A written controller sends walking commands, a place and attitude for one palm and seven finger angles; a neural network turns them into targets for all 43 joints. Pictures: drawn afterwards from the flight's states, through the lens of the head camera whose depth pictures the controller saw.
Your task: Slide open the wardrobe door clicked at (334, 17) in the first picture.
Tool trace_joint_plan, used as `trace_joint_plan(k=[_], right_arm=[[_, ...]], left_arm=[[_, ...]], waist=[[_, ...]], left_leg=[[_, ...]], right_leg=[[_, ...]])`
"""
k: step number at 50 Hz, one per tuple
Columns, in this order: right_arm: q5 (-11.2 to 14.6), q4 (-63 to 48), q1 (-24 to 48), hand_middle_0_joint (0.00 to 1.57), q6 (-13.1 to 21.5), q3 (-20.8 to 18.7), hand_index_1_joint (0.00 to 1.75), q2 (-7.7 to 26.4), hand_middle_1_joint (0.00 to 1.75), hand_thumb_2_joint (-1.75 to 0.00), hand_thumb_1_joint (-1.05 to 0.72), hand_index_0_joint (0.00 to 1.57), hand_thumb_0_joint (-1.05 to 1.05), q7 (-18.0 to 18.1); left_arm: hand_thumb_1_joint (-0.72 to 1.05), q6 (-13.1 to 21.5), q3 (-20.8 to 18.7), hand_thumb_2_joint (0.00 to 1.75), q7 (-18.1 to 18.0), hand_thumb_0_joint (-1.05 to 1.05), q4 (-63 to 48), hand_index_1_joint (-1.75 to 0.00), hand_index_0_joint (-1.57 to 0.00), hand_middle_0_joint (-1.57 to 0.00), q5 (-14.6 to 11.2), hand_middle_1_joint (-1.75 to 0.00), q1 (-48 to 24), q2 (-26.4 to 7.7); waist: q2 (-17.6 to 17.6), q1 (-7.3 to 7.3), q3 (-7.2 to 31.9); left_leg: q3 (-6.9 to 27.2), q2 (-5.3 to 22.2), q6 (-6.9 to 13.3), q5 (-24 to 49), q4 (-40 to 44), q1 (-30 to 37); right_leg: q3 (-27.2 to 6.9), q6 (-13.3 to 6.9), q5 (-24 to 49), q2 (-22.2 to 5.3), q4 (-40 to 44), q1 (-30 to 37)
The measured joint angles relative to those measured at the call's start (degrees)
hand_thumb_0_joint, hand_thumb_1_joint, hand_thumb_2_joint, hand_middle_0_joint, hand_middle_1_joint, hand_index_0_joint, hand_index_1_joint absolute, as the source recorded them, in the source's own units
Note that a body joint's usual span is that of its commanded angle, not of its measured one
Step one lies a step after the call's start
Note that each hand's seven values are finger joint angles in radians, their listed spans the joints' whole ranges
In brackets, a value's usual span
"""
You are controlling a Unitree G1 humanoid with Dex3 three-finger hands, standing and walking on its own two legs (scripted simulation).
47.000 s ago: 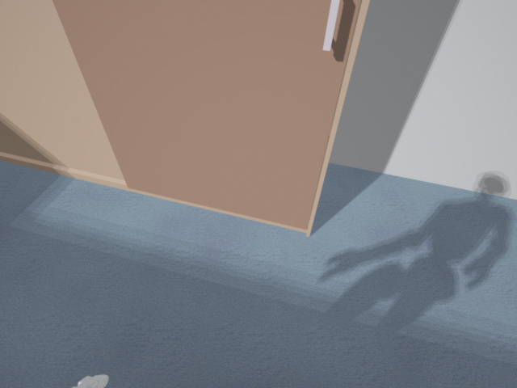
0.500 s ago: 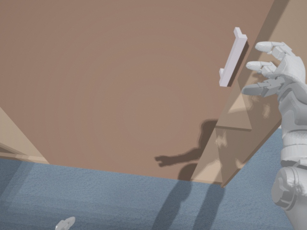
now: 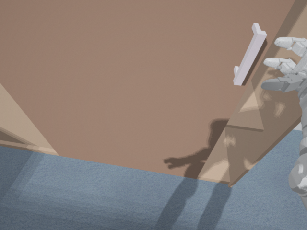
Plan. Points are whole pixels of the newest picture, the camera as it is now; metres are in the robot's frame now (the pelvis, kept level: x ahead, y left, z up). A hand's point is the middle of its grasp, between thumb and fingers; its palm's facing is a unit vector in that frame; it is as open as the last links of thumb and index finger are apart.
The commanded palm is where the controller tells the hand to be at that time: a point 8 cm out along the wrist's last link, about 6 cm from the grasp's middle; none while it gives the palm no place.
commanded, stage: move the hooked fingers beside the handle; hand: right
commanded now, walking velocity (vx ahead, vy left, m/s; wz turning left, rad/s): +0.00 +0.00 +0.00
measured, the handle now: (246, 55) +0.52 -0.15 +0.21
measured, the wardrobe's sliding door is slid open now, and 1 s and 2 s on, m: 0.22 0.22 0.22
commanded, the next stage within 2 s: feel for the door with the fingertips in 0.02 s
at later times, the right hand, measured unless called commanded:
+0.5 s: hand (261, 67) +0.47 -0.18 +0.21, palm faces +0.01 +1.00 +0.02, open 14.0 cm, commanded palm +0.45 -0.23 +0.21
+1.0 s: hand (268, 65) +0.48 -0.19 +0.22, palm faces +0.04 +1.00 +0.02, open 14.0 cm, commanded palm +0.46 -0.24 +0.21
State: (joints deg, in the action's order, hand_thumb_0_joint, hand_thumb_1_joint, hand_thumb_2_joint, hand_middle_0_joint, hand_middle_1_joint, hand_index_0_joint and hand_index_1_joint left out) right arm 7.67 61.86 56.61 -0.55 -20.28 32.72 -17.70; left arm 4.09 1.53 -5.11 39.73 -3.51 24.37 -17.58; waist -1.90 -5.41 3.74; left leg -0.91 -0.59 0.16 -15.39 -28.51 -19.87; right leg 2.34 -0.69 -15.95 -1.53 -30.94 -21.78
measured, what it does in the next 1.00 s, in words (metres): stands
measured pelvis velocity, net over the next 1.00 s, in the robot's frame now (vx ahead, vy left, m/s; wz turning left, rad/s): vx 0.00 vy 0.00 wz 0.00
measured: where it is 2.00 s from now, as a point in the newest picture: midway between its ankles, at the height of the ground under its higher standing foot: outside the picture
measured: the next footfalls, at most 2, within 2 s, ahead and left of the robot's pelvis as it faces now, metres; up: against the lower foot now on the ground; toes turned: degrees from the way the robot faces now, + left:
none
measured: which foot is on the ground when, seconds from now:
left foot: down 0.00-1.00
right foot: down 0.00-1.00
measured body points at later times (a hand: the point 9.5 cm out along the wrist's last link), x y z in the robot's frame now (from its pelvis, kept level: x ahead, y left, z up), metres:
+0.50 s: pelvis +0.01 +0.00 +0.00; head +0.02 +0.01 +0.45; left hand +0.09 +0.26 -0.11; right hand +0.47 -0.23 +0.21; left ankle -0.02 +0.12 -0.73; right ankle -0.01 -0.11 -0.73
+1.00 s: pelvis +0.00 +0.00 +0.00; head +0.02 +0.01 +0.45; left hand +0.04 +0.27 -0.12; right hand +0.47 -0.25 +0.22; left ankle -0.02 +0.12 -0.73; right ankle -0.01 -0.11 -0.73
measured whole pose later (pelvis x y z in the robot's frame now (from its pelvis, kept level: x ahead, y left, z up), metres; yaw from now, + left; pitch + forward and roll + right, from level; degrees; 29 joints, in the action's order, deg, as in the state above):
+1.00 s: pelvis +0.00 +0.00 +0.00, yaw +0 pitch +6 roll +1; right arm 7.4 61.4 58.1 -1.0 -19.5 28.4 -13.1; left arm 4.2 1.5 -4.4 39.7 -2.8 22.5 -16.8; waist -1.8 -5.3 3.8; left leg -1.1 -0.5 0.2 -15.4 -28.9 -19.7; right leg 2.1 -0.7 -15.7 -1.4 -31.1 -21.5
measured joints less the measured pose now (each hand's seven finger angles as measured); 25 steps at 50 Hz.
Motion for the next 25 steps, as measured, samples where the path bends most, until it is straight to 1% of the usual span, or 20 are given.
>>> trace_joint_plan(k=[5, 9, 13, 16, 21, 25], right_arm=[[0.91, -2.55, -2.08, 0.3, -0.61, -0.2, 1.2, -1.51, 1.2, -0.3, 0.5, 0.3, -0.01, 0.23], [0.64, -4.37, -2.62, 0.3, -0.43, -0.5, 1.2, -2.9, 1.2, -0.3, 0.5, 0.3, -0.01, 1.5], [0.28, -5.93, -2.49, 0.3, -0.64, 0.68, 1.2, -4.09, 1.2, -0.3, 0.5, 0.3, -0.01, 2.81], [0.53, -6.6, -2.19, 0.3, -1.31, 1.8, 1.2, -5.3, 1.2, -0.3, 0.5, 0.3, -0.01, 3.42], [1.01, -7.53, -2.38, 0.3, -2.98, 2.42, 1.2, -7.52, 1.2, -0.3, 0.5, 0.3, -0.01, 4.61], [0.75, -8.97, -3.33, 0.3, -3.61, 2.51, 1.2, -8.93, 1.2, -0.3, 0.5, 0.3, -0.01, 6.09]], left_arm=[[0.9, -0.18, -0.22, 0.9, 0.22, 0.01, -0.11, -0.3, -0.2, -0.2, 0.11, -0.3, 0.03, 0.08], [0.9, 0.14, -0.01, 0.9, 0.44, 0.01, -0.43, -0.3, -0.2, -0.2, 0.29, -0.3, -0.97, 0.71], [0.9, 0.64, 0.1, 0.9, 0.71, 0.01, -0.95, -0.3, -0.2, -0.2, 0.34, -0.3, -2.03, 1.23], [0.9, 0.84, 0.17, 0.9, 0.88, 0.01, -1.2, -0.3, -0.2, -0.2, 0.33, -0.3, -2.8, 1.39], [0.9, 0.7, 0.34, 0.9, 1.15, 0.01, -1.58, -0.3, -0.2, -0.2, 0.35, -0.3, -3.94, 1.66], [0.9, 0.43, 0.4, 0.9, 1.43, 0.01, -1.99, -0.3, -0.2, -0.2, 0.44, -0.3, -4.63, 2.0]], waist=[[-0.19, 0.25, -0.17], [0.13, 0.29, -0.22], [0.16, 0.49, -0.04], [-0.11, 0.83, 0.15], [-0.41, 1.4, 0.72], [-0.37, 1.73, 0.82]], left_leg=[[0.2, 0.09, -0.16, 0.01, 0.09, 0.06], [0.18, 0.08, -0.17, -0.03, 0.05, 0.1], [0.06, 0.14, -0.19, -0.13, 0.04, 0.22], [-0.02, 0.27, -0.26, -0.25, 0.04, 0.47], [0.08, 0.44, -0.35, -0.49, 0.0, 0.96], [0.24, 0.46, -0.32, -0.63, -0.13, 1.28]], right_leg=[[0.2, -0.14, -0.04, 0.09, 0.1, 0.12], [0.18, -0.14, -0.11, 0.08, -0.01, 0.12], [0.05, -0.15, -0.23, 0.14, -0.15, 0.12], [-0.04, -0.21, -0.33, 0.27, -0.17, 0.31], [0.07, -0.3, -0.42, 0.45, 0.1, 0.97], [0.23, -0.27, -0.42, 0.47, 0.32, 1.51]])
